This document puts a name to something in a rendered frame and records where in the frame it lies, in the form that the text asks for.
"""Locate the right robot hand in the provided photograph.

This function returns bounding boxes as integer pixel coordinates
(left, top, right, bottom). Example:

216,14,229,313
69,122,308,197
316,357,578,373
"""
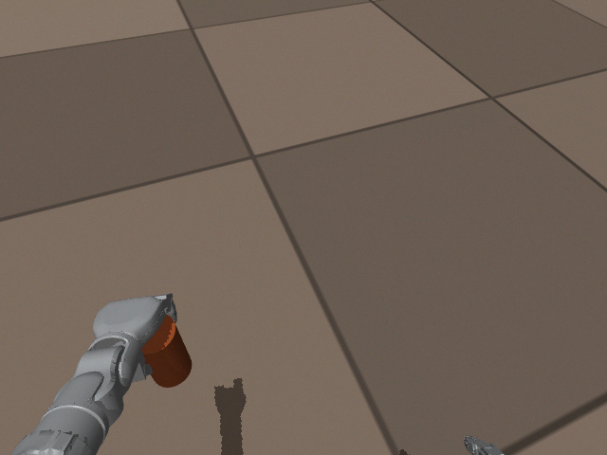
464,436,504,455

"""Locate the left robot arm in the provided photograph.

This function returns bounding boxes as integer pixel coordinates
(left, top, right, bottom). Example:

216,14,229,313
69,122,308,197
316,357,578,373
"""
10,332,142,455

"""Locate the left robot hand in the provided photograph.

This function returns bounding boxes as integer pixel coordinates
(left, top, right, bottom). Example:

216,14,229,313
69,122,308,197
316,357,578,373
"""
93,293,177,382

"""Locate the can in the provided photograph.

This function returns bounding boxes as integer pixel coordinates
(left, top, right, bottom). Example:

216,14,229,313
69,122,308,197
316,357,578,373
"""
141,314,192,388

